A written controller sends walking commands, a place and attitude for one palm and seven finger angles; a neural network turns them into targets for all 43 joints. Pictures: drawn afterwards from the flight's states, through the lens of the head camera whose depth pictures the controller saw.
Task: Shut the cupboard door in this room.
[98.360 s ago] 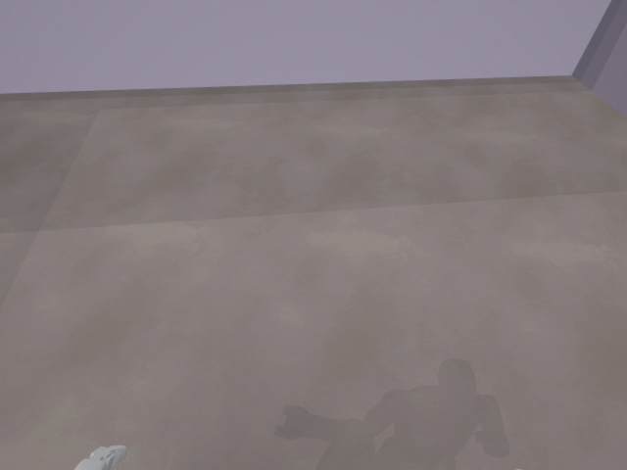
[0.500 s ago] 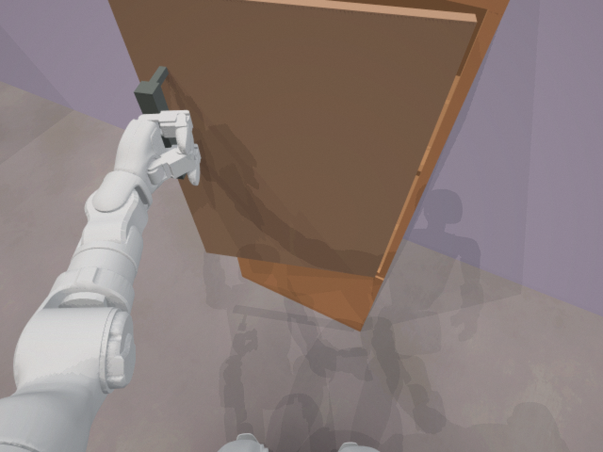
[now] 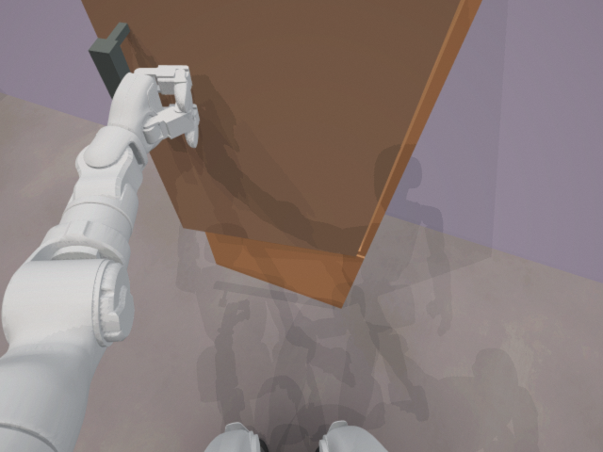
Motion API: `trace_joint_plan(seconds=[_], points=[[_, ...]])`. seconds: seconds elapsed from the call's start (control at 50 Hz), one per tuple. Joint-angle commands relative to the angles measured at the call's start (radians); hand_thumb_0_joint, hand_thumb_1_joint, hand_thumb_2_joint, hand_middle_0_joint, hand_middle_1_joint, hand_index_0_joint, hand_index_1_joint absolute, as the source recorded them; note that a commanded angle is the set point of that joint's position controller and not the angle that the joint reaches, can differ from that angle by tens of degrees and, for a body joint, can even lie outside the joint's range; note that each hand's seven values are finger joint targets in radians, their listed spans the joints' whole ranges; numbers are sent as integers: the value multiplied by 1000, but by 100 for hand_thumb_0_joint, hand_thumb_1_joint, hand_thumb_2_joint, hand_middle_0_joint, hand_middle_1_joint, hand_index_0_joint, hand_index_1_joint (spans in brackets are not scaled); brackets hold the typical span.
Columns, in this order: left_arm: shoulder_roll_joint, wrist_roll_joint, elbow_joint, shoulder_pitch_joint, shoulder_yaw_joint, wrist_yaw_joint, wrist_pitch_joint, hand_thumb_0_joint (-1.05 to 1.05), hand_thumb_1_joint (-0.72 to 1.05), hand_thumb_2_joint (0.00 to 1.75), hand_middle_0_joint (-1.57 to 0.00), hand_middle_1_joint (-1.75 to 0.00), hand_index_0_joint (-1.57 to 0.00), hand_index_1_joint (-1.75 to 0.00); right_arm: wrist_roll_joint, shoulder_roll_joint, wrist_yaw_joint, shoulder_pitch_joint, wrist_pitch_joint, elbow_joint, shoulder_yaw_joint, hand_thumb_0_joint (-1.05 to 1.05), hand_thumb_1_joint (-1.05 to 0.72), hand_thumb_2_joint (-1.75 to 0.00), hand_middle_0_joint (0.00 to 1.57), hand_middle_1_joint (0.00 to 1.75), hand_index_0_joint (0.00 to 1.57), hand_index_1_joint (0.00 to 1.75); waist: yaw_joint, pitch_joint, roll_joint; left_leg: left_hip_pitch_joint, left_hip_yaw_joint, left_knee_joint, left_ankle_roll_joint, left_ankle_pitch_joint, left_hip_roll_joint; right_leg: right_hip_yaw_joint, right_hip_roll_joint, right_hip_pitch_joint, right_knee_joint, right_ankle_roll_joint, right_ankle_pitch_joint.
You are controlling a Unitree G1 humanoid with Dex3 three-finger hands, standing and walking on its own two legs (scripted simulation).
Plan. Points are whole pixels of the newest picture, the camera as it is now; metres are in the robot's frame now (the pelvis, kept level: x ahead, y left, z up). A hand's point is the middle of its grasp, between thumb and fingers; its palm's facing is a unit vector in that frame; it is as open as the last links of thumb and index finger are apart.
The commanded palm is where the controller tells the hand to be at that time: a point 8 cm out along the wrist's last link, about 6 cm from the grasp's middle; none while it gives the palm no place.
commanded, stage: push the door shut along its arc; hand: left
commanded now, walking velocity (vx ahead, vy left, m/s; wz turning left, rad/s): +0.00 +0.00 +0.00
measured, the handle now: (134, 90) +0.58 +0.16 +0.12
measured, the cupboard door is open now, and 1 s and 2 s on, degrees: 11 0 0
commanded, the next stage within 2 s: pull the fist back off the door in 0.68 s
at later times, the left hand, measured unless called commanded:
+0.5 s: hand (209, 93) +0.55 +0.06 +0.13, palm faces -0.38 -0.93 +0.00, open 2.9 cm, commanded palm +0.58 +0.09 +0.13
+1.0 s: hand (229, 80) +0.58 +0.04 +0.13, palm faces +0.06 -1.00 +0.00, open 2.9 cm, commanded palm +0.56 +0.07 +0.13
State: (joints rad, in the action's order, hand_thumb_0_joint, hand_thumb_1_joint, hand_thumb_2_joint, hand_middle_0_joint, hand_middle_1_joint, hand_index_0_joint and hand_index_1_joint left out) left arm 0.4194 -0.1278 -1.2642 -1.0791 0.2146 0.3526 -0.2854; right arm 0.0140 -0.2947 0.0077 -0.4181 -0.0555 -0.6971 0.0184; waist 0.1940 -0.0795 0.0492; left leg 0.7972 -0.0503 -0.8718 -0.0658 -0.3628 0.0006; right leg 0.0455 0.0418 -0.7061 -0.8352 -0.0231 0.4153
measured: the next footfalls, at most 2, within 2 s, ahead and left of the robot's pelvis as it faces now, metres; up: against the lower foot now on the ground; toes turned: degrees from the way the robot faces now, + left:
none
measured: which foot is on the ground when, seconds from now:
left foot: down 0.00-1.00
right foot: down 0.00-1.00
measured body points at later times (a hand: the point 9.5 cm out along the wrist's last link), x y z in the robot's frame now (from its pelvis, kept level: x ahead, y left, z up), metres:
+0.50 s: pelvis +0.01 -0.02 -0.01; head +0.14 -0.01 +0.42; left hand +0.57 +0.11 +0.13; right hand -0.03 -0.29 -0.12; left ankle +0.03 +0.07 -0.69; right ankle -0.01 -0.11 -0.69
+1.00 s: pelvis +0.00 -0.03 -0.03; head +0.14 -0.02 +0.40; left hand +0.58 +0.09 +0.13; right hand -0.03 -0.28 -0.14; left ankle +0.03 +0.07 -0.69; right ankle -0.01 -0.11 -0.69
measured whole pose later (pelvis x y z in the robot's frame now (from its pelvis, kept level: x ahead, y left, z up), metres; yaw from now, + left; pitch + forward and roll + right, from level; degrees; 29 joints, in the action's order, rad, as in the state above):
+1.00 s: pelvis +0.00 -0.03 -0.03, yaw +1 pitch +25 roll -2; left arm 0.33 0.03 -1.32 -1.33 0.29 -0.15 -0.22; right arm -0.09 -0.26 -0.10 -0.46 -0.09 -0.70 0.00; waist 0.23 -0.15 0.07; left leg 1.05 0.00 -1.01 -0.03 -0.41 -0.02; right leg 0.10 0.06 -0.94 -0.97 -0.06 0.47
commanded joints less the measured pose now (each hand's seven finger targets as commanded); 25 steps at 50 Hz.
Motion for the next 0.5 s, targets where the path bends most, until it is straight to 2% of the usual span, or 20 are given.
trace_joint_plan(seconds=[0.0, 0.06, 0.08, 0.14, 0.18, 0.22, 0.26, 0.3, 0.32, 0.36, 0.38, 0.4, 0.42, 0.44, 0.46, 0.48], points=[[194, -27, 185, -581, 31, 21, -51, 0, 90, 90, -130, -150, -130, -150, 4, -195, 18, -135, -17, 52, -67, 0, -90, -90, 20, 30, 20, 30, 39, -434, 18, -491, 171, 63, 27, 310, -23, -22, 16, -73, 103, -6, -269], [219, -19, 137, -607, 44, 25, -30, 0, 90, 90, -130, -150, -130, -150, 0, -198, 21, -150, -11, 45, -63, 0, -90, -90, 20, 30, 20, 30, 49, -420, 12, -454, 167, 47, 22, 311, -20, -22, 15, -89, 95, -3, -271], [203, -12, 146, -632, 23, 27, -28, 0, 90, 90, -130, -150, -130, -150, -2, -195, 22, -149, -10, 43, -64, 0, -90, -90, 20, 30, 20, 30, 59, -423, 23, -455, 166, 43, 21, 313, -19, -21, 15, -93, 93, -3, -272], [235, -5, 143, -626, 49, 30, -30, 0, 90, 90, -130, -150, -130, -150, -7, -197, 21, -155, -7, 47, -63, 0, -90, -90, 20, 30, 20, 30, 46, -468, 55, -479, 168, 25, 22, 354, -19, -20, 17, -102, 80, -7, -284], [207, -4, 146, -661, 23, 37, -27, 0, 90, 90, -130, -150, -130, -150, -9, -195, 21, -159, -6, 43, -66, 0, -90, -90, 20, 30, 20, 30, 61, -471, 55, -482, 171, 15, 22, 360, -21, -18, 18, -123, 74, -5, -285], [234, -4, 154, -685, 43, 43, -32, 0, 90, 90, -130, -150, -130, -150, -9, -200, 23, -174, -6, 42, -67, 0, -90, -90, 20, 30, 20, 30, 63, -500, 66, -485, 168, 3, 17, 393, -18, -20, 20, -120, 64, -5, -308], [198, -4, 146, -707, 10, 52, -18, 0, 90, 90, -130, -150, -130, -150, -10, -196, 24, -168, -5, 35, -67, 0, -90, -90, 20, 30, 20, 30, 75, -494, 52, -468, 161, -7, 14, 376, -17, -25, 22, -126, 69, 1, -314], [224, 0, 137, -733, 22, 58, -6, 0, 90, 90, -130, -150, -130, -150, -10, -201, 26, -178, -5, 26, -68, 0, -90, -90, 20, 30, 20, 30, 85, -494, 34, -436, 154, -16, 9, 353, -15, -28, 21, -116, 69, 5, -315], [227, -5, 139, -749, 22, 64, -7, 0, 90, 90, -130, -150, -130, -150, -10, -201, 30, -182, -6, 23, -66, 0, -90, -90, 20, 30, 20, 30, 86, -507, 50, -440, 151, -20, 6, 376, -10, -28, 22, -109, 63, 2, -332], [213, -1, 118, -768, 1, 74, 7, 0, 90, 90, -130, -150, -130, -150, -10, -199, 33, -177, -6, 12, -63, 0, -90, -90, 20, 30, 20, 30, 97, -488, 45, -420, 151, -30, 5, 359, -12, -28, 22, -124, 62, 5, -327], [208, 2, 102, -779, -4, 76, 16, 0, 90, 90, -130, -150, -130, -150, -13, -198, 34, -175, -7, 6, -61, 0, -90, -90, 20, 30, 20, 30, 98, -473, 66, -416, 151, -30, 6, 349, -11, -24, 23, -135, 63, 3, -311], [196, -1, 117, -804, -12, 81, 15, 0, 90, 90, -130, -150, -130, -150, -13, -200, 36, -180, -13, -1, -64, 0, -90, -90, 20, 30, 20, 30, 108, -490, 61, -423, 153, -39, 4, 355, -13, -26, 23, -146, 58, 6, -317], [183, -5, 131, -824, -21, 86, 9, 0, 90, 90, -130, -150, -130, -150, -12, -196, 38, -180, -19, -5, -64, 0, -90, -90, 20, 30, 20, 30, 109, -503, 99, -448, 153, -46, 1, 386, -12, -25, 24, -163, 51, 2, -324], [168, -2, 127, -823, -33, 88, 16, 0, 90, 90, -130, -150, -130, -150, -17, -195, 38, -175, -18, -13, -62, 0, -90, -90, 20, 30, 20, 30, 110, -513, 100, -464, 156, -52, 3, 395, -14, -20, 26, -174, 50, 1, -322], [144, -8, 123, -834, -47, 93, 18, 0, 90, 90, -130, -150, -130, -150, -17, -195, 39, -173, -25, -18, -63, 0, -90, -90, 20, 30, 20, 30, 115, -513, 107, -460, 155, -59, 3, 387, -14, -21, 25, -193, 46, 4, -317], [150, -7, 110, -836, -45, 93, 27, 0, 90, 90, -130, -150, -130, -150, -20, -195, 41, -174, -24, -27, -63, 0, -90, -90, 20, 30, 20, 30, 119, -501, 98, -458, 157, -60, 3, 381, -15, -16, 27, -197, 48, 2, -304]])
